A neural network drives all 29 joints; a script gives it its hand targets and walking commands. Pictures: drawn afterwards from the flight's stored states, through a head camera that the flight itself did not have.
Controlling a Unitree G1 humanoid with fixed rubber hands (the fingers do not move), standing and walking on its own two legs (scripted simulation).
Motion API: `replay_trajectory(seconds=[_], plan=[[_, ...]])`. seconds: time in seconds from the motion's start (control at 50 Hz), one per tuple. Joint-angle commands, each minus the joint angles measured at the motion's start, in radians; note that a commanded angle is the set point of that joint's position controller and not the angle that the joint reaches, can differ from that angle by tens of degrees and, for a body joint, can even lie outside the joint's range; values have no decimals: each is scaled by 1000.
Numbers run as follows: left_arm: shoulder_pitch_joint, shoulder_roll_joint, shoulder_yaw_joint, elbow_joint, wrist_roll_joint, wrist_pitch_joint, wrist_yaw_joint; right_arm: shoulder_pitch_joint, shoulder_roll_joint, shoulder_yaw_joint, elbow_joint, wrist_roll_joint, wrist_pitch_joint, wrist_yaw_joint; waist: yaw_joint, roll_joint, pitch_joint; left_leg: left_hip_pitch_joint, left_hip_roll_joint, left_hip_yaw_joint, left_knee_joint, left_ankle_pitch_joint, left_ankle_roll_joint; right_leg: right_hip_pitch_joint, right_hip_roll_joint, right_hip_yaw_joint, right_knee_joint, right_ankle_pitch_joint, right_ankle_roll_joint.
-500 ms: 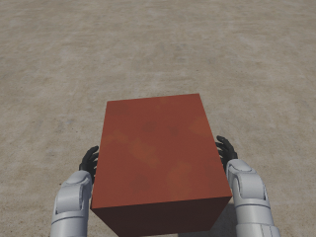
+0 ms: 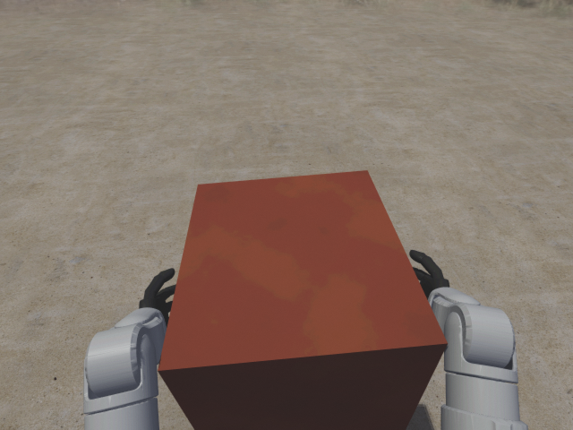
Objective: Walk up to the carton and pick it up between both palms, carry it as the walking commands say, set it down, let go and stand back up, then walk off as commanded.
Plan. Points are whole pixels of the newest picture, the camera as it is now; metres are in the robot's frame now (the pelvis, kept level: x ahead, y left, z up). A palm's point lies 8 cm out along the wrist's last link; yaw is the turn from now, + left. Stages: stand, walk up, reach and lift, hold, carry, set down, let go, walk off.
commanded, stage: carry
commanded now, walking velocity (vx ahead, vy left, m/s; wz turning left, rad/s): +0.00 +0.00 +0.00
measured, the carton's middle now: (294, 310) +0.29 -0.03 +0.02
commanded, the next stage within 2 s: none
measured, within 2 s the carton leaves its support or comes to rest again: neither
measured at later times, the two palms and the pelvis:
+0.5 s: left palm (98, 402) +0.16 +0.20 +0.08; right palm (424, 365) +0.16 -0.16 +0.08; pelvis -0.09 +0.03 -0.01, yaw -3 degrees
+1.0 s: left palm out of the picture +0.08 +0.21 +0.07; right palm out of the picture +0.08 -0.16 +0.08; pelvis -0.17 +0.04 +0.00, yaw -2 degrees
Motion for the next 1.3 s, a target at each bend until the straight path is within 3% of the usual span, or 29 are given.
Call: replay_trajectory(seconds=[0.0,0.06,0.24,0.28,0.4,0.42,0.46,0.5,0.54,0.58,0.62,0.7,0.76,0.78,0.8,0.86,0.88,0.9,0.92,0.94,0.98,1.0,1.04,1.06,1.1,1.16,1.18,1.2,1.28], plan=[[-632,-764,-730,-208,-318,-39,-197,-589,891,767,-166,355,-4,222,50,-56,-269,64,-23,62,-64,-62,40,117,-171,158,-286,-238,-16],[-658,-775,-723,-181,-326,-37,-207,-596,875,746,-135,331,6,221,48,-96,-229,58,-9,32,-117,-104,52,48,-162,137,-304,-370,0],[-707,-823,-754,-162,-375,-34,-223,-588,897,704,-117,282,0,200,58,94,-219,-79,78,-41,-281,-301,74,121,-73,-19,-141,-186,36],[-702,-812,-750,-177,-385,-41,-229,-611,898,727,-164,290,-2,190,63,-66,-218,-55,8,52,-123,-205,53,87,-122,66,-246,-288,21],[-692,-833,-768,-145,-392,-33,-225,-564,890,714,-117,277,-7,190,43,-112,-252,84,-47,80,-40,-166,89,-26,-124,-13,-297,-375,78],[-722,-817,-769,-172,-389,-38,-225,-565,886,706,-94,286,-9,191,40,-74,-220,16,-21,36,-118,-263,109,-16,-107,-38,-241,-405,82],[-703,-843,-781,-194,-398,-42,-231,-579,900,721,-151,305,-13,195,51,271,-244,-208,125,-152,-402,-455,152,144,13,-197,264,-236,91],[-711,-821,-767,-195,-380,-46,-226,-572,908,721,-136,320,-2,199,99,249,-251,-399,197,-90,-433,-390,136,321,-29,-112,408,-176,39],[-725,-834,-739,-186,-364,-47,-228,-618,924,748,-168,324,1,200,97,151,-170,-210,98,1,-223,-282,71,210,-64,-62,-55,-193,2],[-628,-800,-723,-94,-333,-47,-226,-615,887,724,-154,276,-15,201,65,-116,-164,-149,19,50,-10,-37,39,136,-279,255,-326,-353,-38],[-613,-810,-717,-54,-314,-68,-229,-609,857,716,-138,274,-19,207,52,-242,-133,22,-45,68,250,-57,49,-147,-315,288,-491,-622,-63],[-734,-819,-771,-233,-381,-78,-211,-616,897,740,-167,328,-34,214,40,-97,-243,153,-82,85,-35,-52,86,3,-227,93,-333,-412,-4],[-645,-816,-760,-186,-357,-62,-213,-509,862,700,-117,303,-31,210,49,146,-187,18,150,-245,-377,-348,142,71,-79,-78,-57,-186,49],[-606,-797,-747,-190,-346,-60,-214,-476,870,705,-118,288,-28,206,62,172,-203,-48,152,-209,-377,-334,142,162,-77,-82,5,-125,43],[-667,-815,-766,-238,-379,-73,-221,-550,895,747,-181,309,-34,205,67,70,-210,-105,138,-156,-346,-245,127,235,-81,-77,-6,-87,28],[-630,-821,-747,-173,-354,-56,-228,-592,863,712,-205,295,-24,206,78,113,-179,-193,53,-32,-302,-287,94,271,-83,-66,-78,-153,6],[-625,-808,-739,-161,-360,-56,-226,-559,871,733,-180,280,-22,199,77,-45,-188,-168,-8,55,-159,-222,77,231,-133,16,-198,-304,-3],[-595,-792,-739,-142,-345,-54,-224,-559,838,712,-188,271,-19,200,65,3,-149,-74,-16,42,-157,-202,82,91,-193,90,-304,-414,-1],[-649,-784,-740,-161,-360,-61,-217,-525,862,699,-94,263,-18,202,58,-159,-172,-3,-67,115,20,-147,83,42,-201,97,-375,-472,9],[-606,-774,-710,-79,-322,-68,-224,-529,822,669,-103,242,-37,207,50,-171,-194,113,-102,126,128,-107,99,-73,-241,118,-463,-525,18],[-756,-806,-785,-206,-385,-80,-215,-579,877,704,-112,282,-39,213,25,-46,-156,182,-83,91,39,-109,115,-139,-248,43,-377,-508,21],[-715,-805,-773,-201,-381,-71,-208,-515,855,699,-102,281,-32,211,19,-26,-219,203,-25,-23,-39,-133,145,-144,-186,-39,-253,-463,53],[-729,-819,-796,-215,-387,-62,-212,-523,854,716,-145,293,-31,206,31,246,-192,-130,234,-424,-489,-571,221,13,7,-183,331,-275,98],[-694,-821,-775,-203,-381,-66,-219,-577,862,713,-186,316,-29,204,67,226,-137,-370,249,-326,-543,-525,234,184,-6,-117,498,-175,83],[-608,-766,-645,-41,-277,-88,-221,-530,844,642,-31,255,-40,201,115,272,-183,-345,141,-54,-491,-335,108,280,-16,-106,414,-173,29],[-638,-813,-669,-78,-273,-146,-225,-571,836,626,-91,213,-91,213,72,73,-141,6,81,-9,-196,-150,92,163,-21,-125,-207,-234,9],[-639,-813,-741,-188,-339,-145,-225,-591,849,708,-183,269,-90,214,66,8,-151,-58,70,-21,-80,-68,80,216,-139,37,-284,-288,-13],[-613,-807,-743,-150,-347,-126,-220,-592,882,729,-197,274,-75,202,66,-211,-123,-198,-16,49,-37,10,46,200,-321,311,-392,-400,-86],[-685,-794,-777,-323,-365,-169,-208,-548,878,759,-259,281,-105,190,57,-120,-193,26,-38,44,12,1,73,151,-256,160,-336,-159,-74]])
